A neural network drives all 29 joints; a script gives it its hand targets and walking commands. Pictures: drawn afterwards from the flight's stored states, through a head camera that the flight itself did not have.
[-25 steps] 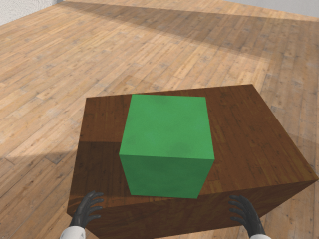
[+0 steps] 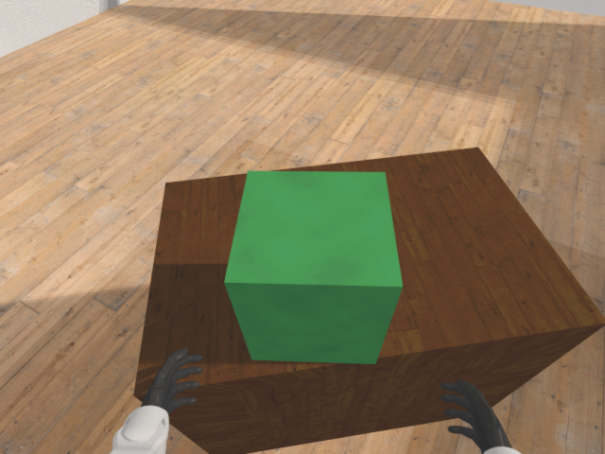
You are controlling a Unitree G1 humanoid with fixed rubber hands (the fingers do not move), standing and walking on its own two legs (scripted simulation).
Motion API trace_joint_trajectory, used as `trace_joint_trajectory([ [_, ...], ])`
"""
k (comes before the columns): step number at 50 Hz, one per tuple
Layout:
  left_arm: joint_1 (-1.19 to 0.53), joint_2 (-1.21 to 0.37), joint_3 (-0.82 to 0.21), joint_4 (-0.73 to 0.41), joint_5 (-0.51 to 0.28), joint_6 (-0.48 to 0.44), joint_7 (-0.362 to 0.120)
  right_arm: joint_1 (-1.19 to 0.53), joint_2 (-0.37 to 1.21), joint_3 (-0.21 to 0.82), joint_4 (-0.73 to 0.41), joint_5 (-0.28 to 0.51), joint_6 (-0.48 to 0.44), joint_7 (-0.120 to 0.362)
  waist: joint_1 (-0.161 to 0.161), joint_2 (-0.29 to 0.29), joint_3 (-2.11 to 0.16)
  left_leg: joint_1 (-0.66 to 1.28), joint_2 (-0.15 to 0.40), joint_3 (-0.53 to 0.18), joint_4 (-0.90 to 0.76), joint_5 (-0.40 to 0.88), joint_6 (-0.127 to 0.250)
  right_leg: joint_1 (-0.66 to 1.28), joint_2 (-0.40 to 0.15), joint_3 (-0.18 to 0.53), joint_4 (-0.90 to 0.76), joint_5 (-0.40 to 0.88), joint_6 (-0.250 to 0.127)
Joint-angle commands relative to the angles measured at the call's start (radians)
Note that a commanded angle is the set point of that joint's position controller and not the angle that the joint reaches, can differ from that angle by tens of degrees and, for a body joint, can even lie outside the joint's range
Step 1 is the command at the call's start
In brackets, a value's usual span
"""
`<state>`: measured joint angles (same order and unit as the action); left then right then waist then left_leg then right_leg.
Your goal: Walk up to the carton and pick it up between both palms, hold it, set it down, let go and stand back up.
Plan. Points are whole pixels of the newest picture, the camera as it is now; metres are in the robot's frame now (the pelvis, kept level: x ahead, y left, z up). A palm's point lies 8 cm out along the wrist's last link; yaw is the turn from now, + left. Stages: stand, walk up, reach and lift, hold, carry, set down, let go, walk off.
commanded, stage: let go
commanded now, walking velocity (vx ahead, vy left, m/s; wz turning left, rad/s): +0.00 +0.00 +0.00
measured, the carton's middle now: (314, 271) +0.38 +0.01 -0.02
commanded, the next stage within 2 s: stand in 0.44 s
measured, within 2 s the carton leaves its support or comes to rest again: neither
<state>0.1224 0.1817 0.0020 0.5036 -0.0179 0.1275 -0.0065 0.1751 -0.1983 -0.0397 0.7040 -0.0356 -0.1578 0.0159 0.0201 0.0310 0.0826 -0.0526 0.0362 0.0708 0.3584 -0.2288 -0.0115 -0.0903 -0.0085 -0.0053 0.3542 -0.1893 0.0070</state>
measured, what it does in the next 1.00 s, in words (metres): stands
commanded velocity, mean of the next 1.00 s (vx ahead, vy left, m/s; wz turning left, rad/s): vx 0.00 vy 0.00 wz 0.00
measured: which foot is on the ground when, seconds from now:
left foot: down 0.00-1.00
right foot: down 0.00-1.00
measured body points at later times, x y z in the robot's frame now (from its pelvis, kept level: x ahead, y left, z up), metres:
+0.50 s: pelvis +0.00 +0.00 +0.00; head +0.00 -0.01 +0.45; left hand +0.19 +0.22 -0.07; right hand +0.16 -0.23 -0.10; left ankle -0.02 +0.12 -0.75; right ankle +0.01 -0.12 -0.75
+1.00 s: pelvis +0.00 +0.00 -0.01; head -0.01 -0.01 +0.44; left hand +0.18 +0.22 -0.07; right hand +0.06 -0.24 -0.15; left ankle -0.02 +0.12 -0.75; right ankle +0.01 -0.12 -0.75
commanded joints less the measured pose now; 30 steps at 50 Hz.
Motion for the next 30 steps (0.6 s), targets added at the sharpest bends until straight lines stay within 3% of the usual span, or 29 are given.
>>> trace_joint_trajectory([
  [1, -0.032, 0.096, 0.029, -0.03, 0.007, 0.012, 0.005, -0.064, -0.093, -0.03, -0.101, 0.004, -0.036, -0.01, 0.003, -0.088, -0.074, -0.014, -0.042, 0.029, -0.02, 0.155, -0.01, -0.01, 0.03, -0.01, -0.056, 0.079, -0.011],
  [4, -0.035, 0.084, 0.02, -0.025, 0.002, 0.011, -0.001, -0.07, -0.094, -0.025, -0.098, 0.006, -0.041, -0.009, -0.011, -0.087, -0.055, -0.006, -0.039, 0.022, -0.022, 0.141, -0.011, -0.026, 0.029, -0.013, -0.06, 0.058, -0.016],
  [22, -0.03, 0.105, 0.028, -0.032, 0.009, 0.016, 0.01, -0.06, -0.097, -0.038, -0.124, 0.015, -0.032, -0.002, -0.001, -0.061, -0.063, 0.0, -0.038, 0.025, -0.025, 0.11, -0.015, -0.045, 0.029, -0.016, -0.055, 0.0, -0.021],
  [23, 0.047, 0.183, 0.061, -0.005, 0.095, -0.073, 0.01, 0.05, -0.111, -0.042, -0.063, 0.003, 0.088, -0.003, 0.0, 0.0, -0.026, -0.133, 0.088, -0.061, 0.029, 0.203, 0.002, -0.097, -0.067, 0.024, 0.018, 0.105, -0.001],
  [24, 0.074, 0.167, 0.063, 0.013, 0.084, -0.11, 0.008, 0.094, -0.116, -0.044, -0.055, -0.008, 0.138, -0.008, -0.019, -0.062, -0.017, -0.172, 0.078, -0.064, 0.029, 0.088, 0.0, -0.107, -0.058, 0.041, 0.018, 0.06, 0.002],
  [25, 0.047, 0.159, 0.065, 0.011, 0.076, -0.133, 0.003, 0.057, -0.115, -0.037, -0.07, -0.008, 0.161, 0.001, -0.014, -0.11, -0.044, -0.169, 0.076, -0.057, 0.057, 0.09, 0.001, -0.107, -0.071, 0.047, 0.018, 0.112, -0.006],
  [27, 0.035, 0.126, 0.055, 0.002, 0.064, -0.149, -0.007, 0.062, -0.119, -0.034, -0.074, 0.007, 0.171, 0.012, -0.024, -0.098, -0.138, -0.14, 0.065, -0.048, 0.072, 0.092, 0.003, -0.109, -0.074, 0.057, 0.052, 0.195, -0.022],
  [28, 0.051, 0.122, 0.057, 0.002, 0.06, -0.149, -0.009, 0.057, -0.132, -0.037, -0.063, 0.009, 0.17, 0.017, -0.019, -0.094, -0.193, -0.134, 0.056, -0.043, 0.063, 0.073, 0.001, -0.075, -0.061, 0.046, 0.063, 0.159, -0.019],
  [29, 0.044, 0.123, 0.059, -0.007, 0.063, -0.151, -0.012, 0.05, -0.136, -0.038, -0.057, 0.013, 0.164, 0.02, -0.024, -0.033, -0.193, -0.161, 0.055, -0.047, 0.07, 0.086, 0.002, -0.05, -0.072, 0.053, 0.081, 0.2, -0.02],
  [30, 0.051, 0.136, 0.065, -0.003, 0.065, -0.154, -0.013, 0.059, -0.119, -0.031, -0.043, 0.017, 0.16, 0.026, -0.023, -0.046, -0.207, -0.173, 0.047, -0.051, 0.077, 0.083, -0.003, -0.038, -0.075, 0.049, 0.091, 0.219, -0.024],
])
